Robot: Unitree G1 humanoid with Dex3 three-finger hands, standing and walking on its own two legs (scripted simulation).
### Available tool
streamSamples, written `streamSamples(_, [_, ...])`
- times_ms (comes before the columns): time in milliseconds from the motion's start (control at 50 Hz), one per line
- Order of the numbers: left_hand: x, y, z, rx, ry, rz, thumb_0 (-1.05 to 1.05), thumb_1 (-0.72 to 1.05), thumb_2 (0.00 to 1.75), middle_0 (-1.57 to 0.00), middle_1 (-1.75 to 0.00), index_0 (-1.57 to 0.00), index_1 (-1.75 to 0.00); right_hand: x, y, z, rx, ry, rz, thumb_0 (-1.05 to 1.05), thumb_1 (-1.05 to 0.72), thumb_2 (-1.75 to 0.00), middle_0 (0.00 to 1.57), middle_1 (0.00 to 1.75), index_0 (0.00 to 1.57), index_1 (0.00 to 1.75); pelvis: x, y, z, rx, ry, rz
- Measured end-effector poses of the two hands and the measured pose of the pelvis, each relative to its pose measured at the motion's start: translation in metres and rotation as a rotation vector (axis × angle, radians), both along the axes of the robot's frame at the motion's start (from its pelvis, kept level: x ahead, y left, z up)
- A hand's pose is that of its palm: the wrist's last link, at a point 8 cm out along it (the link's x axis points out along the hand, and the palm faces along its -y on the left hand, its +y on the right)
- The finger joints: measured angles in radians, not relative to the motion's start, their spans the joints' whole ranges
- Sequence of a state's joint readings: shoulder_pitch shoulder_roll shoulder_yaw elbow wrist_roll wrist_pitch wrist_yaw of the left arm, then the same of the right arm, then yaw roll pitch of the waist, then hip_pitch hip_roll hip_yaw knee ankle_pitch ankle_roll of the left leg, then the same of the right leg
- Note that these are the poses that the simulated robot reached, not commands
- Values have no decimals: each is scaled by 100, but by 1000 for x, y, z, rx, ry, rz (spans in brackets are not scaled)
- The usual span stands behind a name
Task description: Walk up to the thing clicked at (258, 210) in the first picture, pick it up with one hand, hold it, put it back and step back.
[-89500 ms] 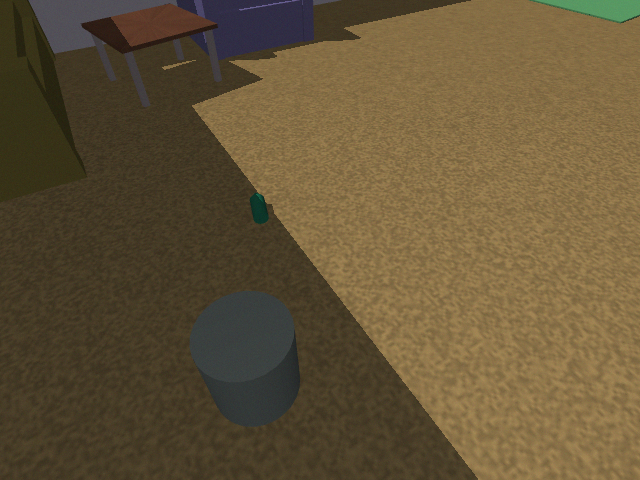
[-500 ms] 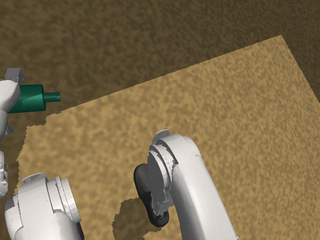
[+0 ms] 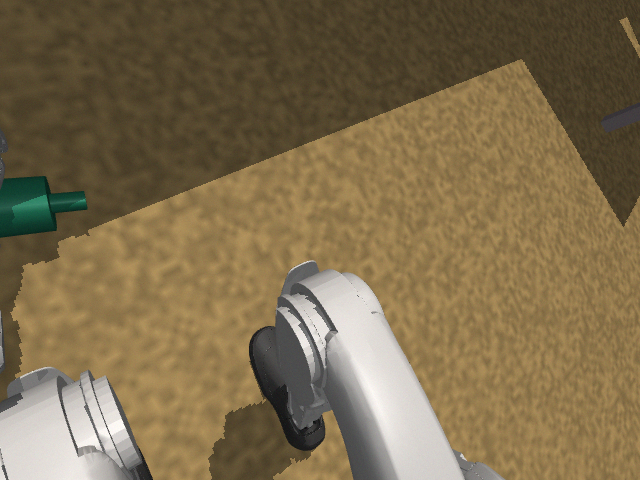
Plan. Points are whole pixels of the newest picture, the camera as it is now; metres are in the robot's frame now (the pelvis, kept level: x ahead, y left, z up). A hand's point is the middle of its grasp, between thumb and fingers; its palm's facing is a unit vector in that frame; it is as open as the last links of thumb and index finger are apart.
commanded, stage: close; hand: left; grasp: from above
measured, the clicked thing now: (1, 208) +0.50 +0.20 -0.28
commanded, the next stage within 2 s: settle in 1.60 s
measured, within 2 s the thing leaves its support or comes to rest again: leaves its support in 1.96 s
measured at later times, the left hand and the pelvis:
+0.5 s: hand out of the picture +0.49 +0.21 -0.25, palm faces -0.44 -0.01 -0.90, open 11.1 cm; pelvis +0.00 +0.00 +0.01, yaw -1 degrees
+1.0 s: hand out of the picture +0.49 +0.22 -0.24, palm faces -0.48 -0.04 -0.88, open 10.7 cm; pelvis +0.00 +0.00 +0.01, yaw -1 degrees
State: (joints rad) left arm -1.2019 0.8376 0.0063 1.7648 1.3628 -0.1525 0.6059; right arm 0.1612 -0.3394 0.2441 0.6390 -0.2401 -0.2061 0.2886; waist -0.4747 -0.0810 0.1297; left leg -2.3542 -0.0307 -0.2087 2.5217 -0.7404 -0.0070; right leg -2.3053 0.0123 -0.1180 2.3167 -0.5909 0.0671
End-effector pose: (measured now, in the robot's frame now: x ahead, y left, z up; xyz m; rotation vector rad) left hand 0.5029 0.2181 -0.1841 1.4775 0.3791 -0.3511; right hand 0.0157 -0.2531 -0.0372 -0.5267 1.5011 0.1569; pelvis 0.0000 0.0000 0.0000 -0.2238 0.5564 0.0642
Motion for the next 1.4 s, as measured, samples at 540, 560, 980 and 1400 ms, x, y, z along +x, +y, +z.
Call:
streamSamples(540, [-12, -5, -4, 3, -27, -119, 0, -13, 98, -31, -102, -33, -99, 5, 3, 11, -25, -17, 62, 0, -91, -90, 20, 30, 20, 30, -5, 2, 6, -18, -23, -6])
streamSamples(560, [-12, -4, -3, 5, -28, -103, 0, -13, 97, -31, -101, -33, -99, 5, 3, 11, -21, -16, 61, 0, -91, -90, 20, 30, 20, 30, -5, 2, 7, -17, -19, -6])
streamSamples(980, [-7, 2, -3, -33, 31, -103, 0, -9, 95, -34, -99, -35, -97, -2, 3, 16, -49, 27, 34, 0, -92, -90, 20, 30, 20, 30, -1, 0, 9, -25, -15, -2])
streamSamples(1400, [-7, 2, -1, -8, 19, -73, 0, -10, 93, -42, -97, -41, -94, -6, 6, 16, -38, -1, 33, 0, -92, -90, 20, 30, 20, 30, -6, 2, 10, -18, -16, -5])
